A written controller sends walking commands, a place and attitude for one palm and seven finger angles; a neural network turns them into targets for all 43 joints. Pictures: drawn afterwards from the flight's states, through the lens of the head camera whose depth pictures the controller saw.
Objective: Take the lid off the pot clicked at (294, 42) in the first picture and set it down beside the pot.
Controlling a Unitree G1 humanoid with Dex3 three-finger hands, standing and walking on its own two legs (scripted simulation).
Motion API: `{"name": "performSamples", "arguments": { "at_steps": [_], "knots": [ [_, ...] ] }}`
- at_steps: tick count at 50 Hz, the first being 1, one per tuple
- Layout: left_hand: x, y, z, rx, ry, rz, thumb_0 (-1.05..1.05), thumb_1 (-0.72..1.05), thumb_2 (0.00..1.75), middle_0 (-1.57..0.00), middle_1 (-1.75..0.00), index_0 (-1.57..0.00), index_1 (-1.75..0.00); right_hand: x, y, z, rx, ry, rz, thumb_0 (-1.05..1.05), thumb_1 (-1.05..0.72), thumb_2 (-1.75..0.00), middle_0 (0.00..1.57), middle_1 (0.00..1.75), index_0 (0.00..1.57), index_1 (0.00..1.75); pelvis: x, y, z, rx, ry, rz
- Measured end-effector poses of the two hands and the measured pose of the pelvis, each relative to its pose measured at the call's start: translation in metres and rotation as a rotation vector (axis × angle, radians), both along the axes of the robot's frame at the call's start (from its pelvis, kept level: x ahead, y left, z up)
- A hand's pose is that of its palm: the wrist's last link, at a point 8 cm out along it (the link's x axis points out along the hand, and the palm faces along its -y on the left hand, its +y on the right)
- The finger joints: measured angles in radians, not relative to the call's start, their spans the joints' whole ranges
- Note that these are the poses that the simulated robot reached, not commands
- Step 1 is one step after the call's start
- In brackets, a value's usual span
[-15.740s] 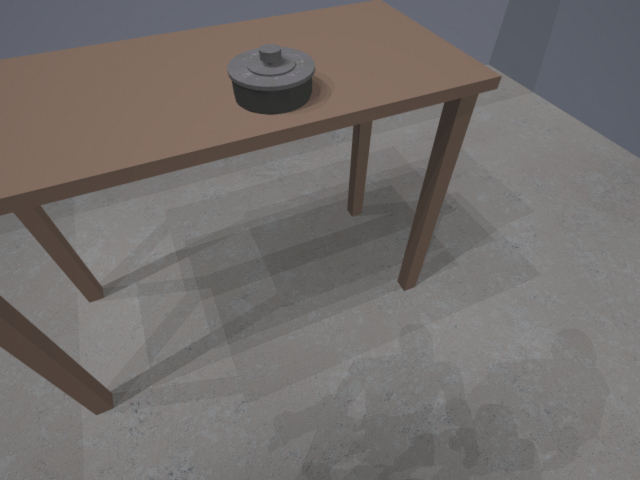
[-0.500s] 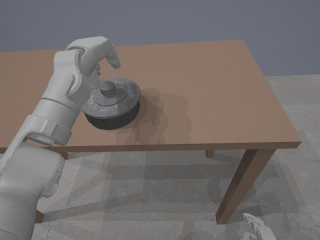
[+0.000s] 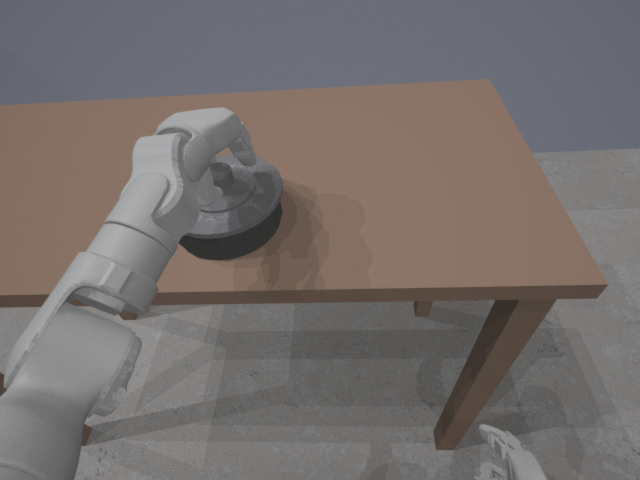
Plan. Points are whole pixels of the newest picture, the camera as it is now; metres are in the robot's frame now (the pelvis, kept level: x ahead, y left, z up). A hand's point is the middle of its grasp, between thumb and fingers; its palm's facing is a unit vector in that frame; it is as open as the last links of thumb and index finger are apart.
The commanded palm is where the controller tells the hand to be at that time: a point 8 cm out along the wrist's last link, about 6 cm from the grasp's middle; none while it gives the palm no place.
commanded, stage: lower the open fingers around the knob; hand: left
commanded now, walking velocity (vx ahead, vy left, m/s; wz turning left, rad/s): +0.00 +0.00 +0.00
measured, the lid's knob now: (217, 177) +0.47 +0.15 +0.15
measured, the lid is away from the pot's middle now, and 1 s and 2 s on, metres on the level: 0.00 0.00 0.00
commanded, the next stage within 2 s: close the fingers and squeeze the knob in 1.20 s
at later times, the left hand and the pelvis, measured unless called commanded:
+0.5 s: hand (211, 174) +0.45 +0.15 +0.18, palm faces -0.28 -0.07 -0.96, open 9.8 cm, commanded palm +0.42 +0.15 +0.23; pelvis +0.00 +0.00 +0.00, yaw +0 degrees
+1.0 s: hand (214, 172) +0.45 +0.14 +0.18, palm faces -0.30 -0.06 -0.95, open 9.8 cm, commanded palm +0.43 +0.15 +0.22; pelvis +0.00 +0.00 +0.00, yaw +0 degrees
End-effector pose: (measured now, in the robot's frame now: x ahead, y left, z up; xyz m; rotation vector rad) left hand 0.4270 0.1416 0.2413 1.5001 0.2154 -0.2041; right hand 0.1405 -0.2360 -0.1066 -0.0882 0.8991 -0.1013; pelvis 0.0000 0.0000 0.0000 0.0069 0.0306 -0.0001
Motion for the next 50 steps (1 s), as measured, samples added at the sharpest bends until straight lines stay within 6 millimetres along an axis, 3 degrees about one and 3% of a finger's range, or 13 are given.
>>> {"name": "performSamples", "arguments": {
  "at_steps": [6, 26, 50],
  "knots": [
    [0.003, 0.005, -0.009, -0.004, 0.023, 0.018, 0.00, -0.35, 1.67, -0.89, -0.08, -0.89, -0.08, -0.008, -0.004, -0.002, -0.015, 0.022, -0.013, 0.01, -0.91, -0.90, 0.20, 0.30, 0.20, 0.30, 0.000, 0.000, 0.000, 0.000, 0.004, 0.000],
    [0.014, 0.007, -0.007, 0.004, 0.018, 0.030, 0.00, -0.35, 1.67, -0.94, -0.12, -0.89, -0.08, -0.026, -0.013, -0.005, -0.031, 0.066, -0.053, 0.01, -0.91, -0.90, 0.20, 0.30, 0.20, 0.30, 0.001, -0.001, -0.001, -0.002, 0.013, -0.007],
    [0.017, 0.003, -0.006, 0.016, 0.034, 0.047, 0.00, -0.35, 1.67, -0.95, -0.12, -0.89, -0.08, -0.018, -0.008, -0.007, -0.023, 0.070, -0.026, 0.01, -0.91, -0.90, 0.20, 0.30, 0.20, 0.30, 0.003, -0.001, -0.001, -0.001, 0.021, 0.003]
  ]
}}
